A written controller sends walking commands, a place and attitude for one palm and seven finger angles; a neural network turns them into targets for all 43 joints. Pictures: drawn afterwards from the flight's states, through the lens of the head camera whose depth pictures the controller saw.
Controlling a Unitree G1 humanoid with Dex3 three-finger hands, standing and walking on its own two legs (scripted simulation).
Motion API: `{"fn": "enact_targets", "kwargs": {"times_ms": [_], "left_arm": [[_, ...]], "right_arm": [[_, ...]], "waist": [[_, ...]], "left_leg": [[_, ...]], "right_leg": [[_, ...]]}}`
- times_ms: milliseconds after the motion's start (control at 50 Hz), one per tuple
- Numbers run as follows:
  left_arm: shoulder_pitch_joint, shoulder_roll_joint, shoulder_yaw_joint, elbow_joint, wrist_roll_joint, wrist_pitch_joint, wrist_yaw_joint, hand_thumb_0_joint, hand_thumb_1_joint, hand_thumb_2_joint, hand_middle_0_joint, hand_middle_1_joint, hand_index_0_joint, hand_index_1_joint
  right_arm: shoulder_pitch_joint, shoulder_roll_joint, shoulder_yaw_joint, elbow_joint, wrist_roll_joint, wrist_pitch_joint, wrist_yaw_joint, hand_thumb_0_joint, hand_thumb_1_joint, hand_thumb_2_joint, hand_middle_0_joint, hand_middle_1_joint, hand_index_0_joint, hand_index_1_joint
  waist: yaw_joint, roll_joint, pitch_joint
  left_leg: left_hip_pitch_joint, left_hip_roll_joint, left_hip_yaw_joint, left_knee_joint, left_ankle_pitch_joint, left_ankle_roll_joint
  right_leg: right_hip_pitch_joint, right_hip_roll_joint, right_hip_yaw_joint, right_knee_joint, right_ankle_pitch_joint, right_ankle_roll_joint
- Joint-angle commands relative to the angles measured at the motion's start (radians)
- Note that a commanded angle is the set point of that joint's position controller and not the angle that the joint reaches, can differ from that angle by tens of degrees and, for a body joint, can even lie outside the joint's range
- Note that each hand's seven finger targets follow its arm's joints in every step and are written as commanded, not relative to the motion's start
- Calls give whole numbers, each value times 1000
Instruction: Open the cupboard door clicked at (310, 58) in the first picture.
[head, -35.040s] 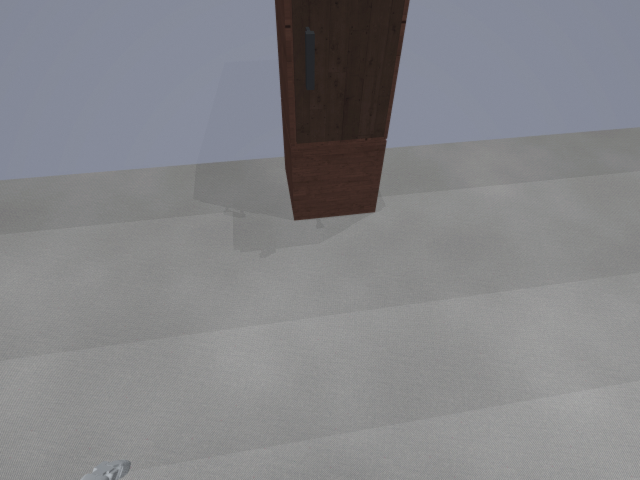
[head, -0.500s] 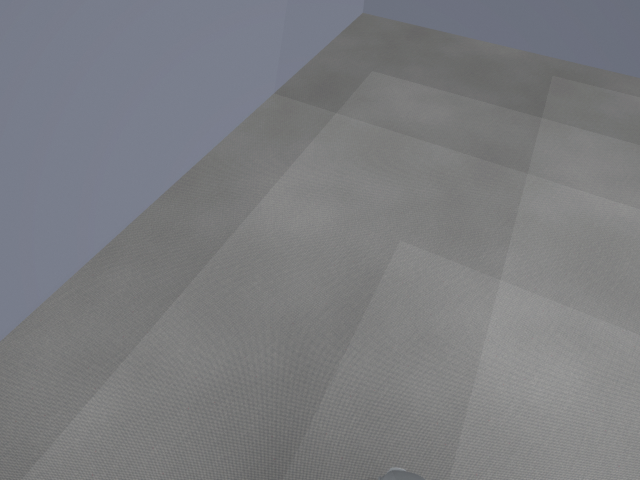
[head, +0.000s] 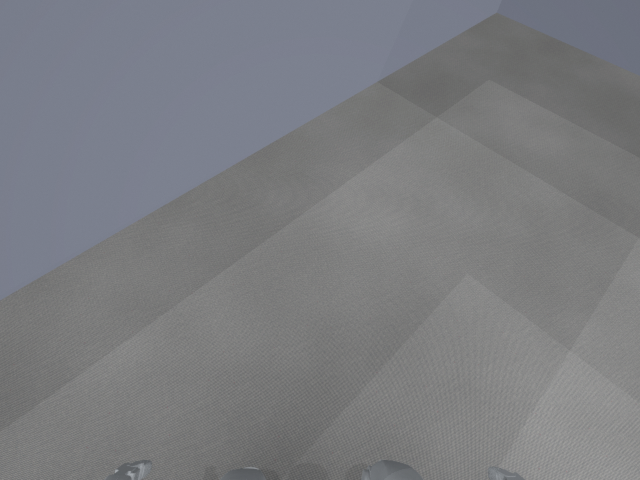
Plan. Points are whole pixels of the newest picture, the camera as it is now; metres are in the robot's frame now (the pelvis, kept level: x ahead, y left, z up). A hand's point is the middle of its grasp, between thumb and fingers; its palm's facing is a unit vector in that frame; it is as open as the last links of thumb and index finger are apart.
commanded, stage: turn to face it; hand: left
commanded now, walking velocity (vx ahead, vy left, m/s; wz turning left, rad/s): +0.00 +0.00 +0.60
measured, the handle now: out of the picture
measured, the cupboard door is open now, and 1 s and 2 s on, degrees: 50 50 50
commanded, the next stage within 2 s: none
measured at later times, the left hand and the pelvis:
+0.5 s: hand out of the picture +0.01 +0.16 -0.18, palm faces +0.34 -0.92 -0.20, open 7.4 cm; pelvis +0.03 -0.04 +0.00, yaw +19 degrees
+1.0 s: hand out of the picture +0.02 +0.14 -0.15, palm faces +0.56 -0.78 -0.27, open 7.4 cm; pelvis +0.06 -0.08 +0.01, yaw +37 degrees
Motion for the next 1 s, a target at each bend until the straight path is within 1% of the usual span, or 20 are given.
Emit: {"fn": "enact_targets", "kwargs": {"times_ms": [0, 80, 100, 120, 140, 200, 240, 360, 420, 440, 460, 480, 500, 600, 720, 780, 820, 840, 900, 980], "left_arm": [[-5, 48, 8, -103, -5, -34, -4, 0, 900, 900, -200, -300, -200, -300], [134, 72, 17, -77, -5, -45, 0, 0, 900, 900, -200, -300, -200, -300], [179, 138, 31, -75, 8, -56, 7, 0, 900, 900, -200, -300, -200, -300], [168, 239, 47, -84, 21, -59, 14, 0, 900, 900, -200, -300, -200, -300], [143, 234, 39, -100, 12, -59, 20, 0, 900, 900, -200, -300, -200, -300], [39, 128, 12, -125, 6, -64, 21, 0, 900, 900, -200, -300, -200, -300], [77, 114, 9, -116, 7, -69, 22, 0, 900, 900, -200, -300, -200, -300], [160, 168, 29, -79, 14, -71, 21, 0, 900, 900, -200, -300, -200, -300], [128, 172, 35, -79, 2, -68, 13, 0, 900, 900, -200, -300, -200, -300], [108, 157, 33, -85, -3, -66, 10, 0, 900, 900, -200, -300, -200, -300], [97, 95, 24, -119, -11, -59, 4, 0, 900, 900, -200, -300, -200, -300], [31, 62, 4, -157, -8, -50, 8, 0, 900, 900, -200, -300, -200, -300], [0, 95, 9, -166, 0, -40, 13, 0, 900, 900, -200, -300, -200, -300], [22, 75, 17, -104, 2, -22, -2, 0, 900, 900, -200, -300, -200, -300], [13, 59, 11, -118, -3, -27, -4, 0, 900, 900, -200, -300, -200, -300], [106, 85, 21, -99, -4, -42, 2, 0, 900, 900, -200, -300, -200, -300], [156, 238, 51, -101, 19, -59, 18, 0, 900, 900, -200, -300, -200, -300], [127, 234, 43, -112, 11, -57, 23, 0, 900, 900, -200, -300, -200, -300], [-2, 135, 16, -145, 9, -56, 20, 0, 900, 900, -200, -300, -200, -300], [72, 152, 23, -121, 13, -64, 21, 0, 900, 900, -200, -300, -200, -300]], "right_arm": [[56, -224, -56, -47, -7, -6, -12, 0, -900, -900, 200, 300, 200, 300], [-45, -220, -64, -85, 3, 14, -3, 0, -900, -900, 200, 300, 200, 300], [-55, -164, -58, -102, 15, 18, 3, 0, -900, -900, 200, 300, 200, 300], [-61, -94, -47, -131, 17, 18, 12, 0, -900, -900, 200, 300, 200, 300], [-70, -146, -59, -132, 11, 26, 17, 0, -900, -900, 200, 300, 200, 300], [-46, -114, -52, -81, 4, 38, 29, 0, -900, -900, 200, 300, 200, 300], [-60, -86, -39, -83, 12, 39, 36, 0, -900, -900, 200, 300, 200, 300], [-109, -51, -15, -94, 17, 25, 41, 0, -900, -900, 200, 300, 200, 300], [-30, -84, -20, -75, 12, 17, 35, 0, -900, -900, 200, 300, 200, 300], [34, -122, -33, -59, 9, 11, 33, 0, -900, -900, 200, 300, 200, 300], [117, -237, -62, -49, -1, 2, 25, 0, -900, -900, 200, 300, 200, 300], [180, -302, -77, -32, 4, 9, 13, 0, -900, -900, 200, 300, 200, 300], [182, -295, -73, -22, 1, 13, 8, 0, -900, -900, 200, 300, 200, 300], [20, -208, -46, -61, 2, -2, -12, 0, -900, -900, 200, 300, 200, 300], [10, -229, -64, -62, -6, 12, -2, 0, -900, -900, 200, 300, 200, 300], [-31, -210, -68, -80, 5, 19, 1, 0, -900, -900, 200, 300, 200, 300], [-31, -91, -52, -121, 17, 17, 11, 0, -900, -900, 200, 300, 200, 300], [-48, -140, -63, -120, 11, 24, 16, 0, -900, -900, 200, 300, 200, 300], [-6, -114, -57, -72, 4, 40, 30, 0, -900, -900, 200, 300, 200, 300], [-62, -70, -30, -88, 16, 28, 39, 0, -900, -900, 200, 300, 200, 300]], "waist": [[-25, 220, -188], [47, 158, -172], [69, -29, -160], [76, -346, -116], [69, -273, -107], [-4, -224, -77], [11, -189, -114], [54, -166, -156], [4, -130, -174], [-34, -49, -204], [-79, 246, -256], [-106, 348, -250], [-101, 230, -236], [-10, 220, -136], [-10, 226, -127], [40, 187, -141], [75, -304, -140], [70, -245, -126], [-11, -224, -84], [31, -168, -117]], "left_leg": [[204, 218, -238, -174, 487, 149], [1, 144, -246, -103, 231, 93], [-138, 41, -166, 51, 3, 26], [-278, -98, -15, 331, -329, -48], [-236, -30, -76, 535, -362, -32], [-264, 15, -51, 657, -210, -56], [-229, 7, -2, 530, -197, -71], [-103, -14, 87, 147, -183, -59], [88, -34, 106, -57, 0, -36], [241, 11, 50, -151, 153, -13], [423, 267, -286, -184, 467, 107], [440, 423, -472, -193, 806, 249], [388, 423, -412, -184, 664, 279], [198, 209, -254, -226, 419, 152], [88, 172, -316, -229, 195, 141], [-47, 109, -314, -135, 136, 88], [-287, -109, -46, 292, -308, -44], [-234, -40, -85, 505, -356, -31], [-219, 8, -49, 624, -213, -50], [-141, 3, 45, 282, -216, -70]], "right_leg": [[17, 18, 26, -172, 4, -3], [309, 62, -18, -553, 216, -15], [412, -89, 141, -760, 199, -52], [398, -371, 445, -862, 260, -171], [273, -430, 426, -854, 284, -237], [290, -259, 176, -747, 519, -206], [378, -229, 69, -699, 748, -193], [491, -269, 10, -606, 907, -196], [393, -248, -57, -496, 841, -137], [286, -233, -87, -368, 740, -94], [19, -104, -133, -149, 204, -16], [-136, -27, -42, 32, -206, 9], [-140, -45, 46, 102, -173, -7], [-72, -19, 56, 41, 64, 5], [117, 54, 12, -296, 55, -11], [347, 66, 5, -580, 219, -23], [459, -366, 438, -849, 206, -174], [318, -431, 422, -846, 251, -243], [258, -259, 178, -772, 369, -209], [404, -252, 36, -654, 757, -196]]}}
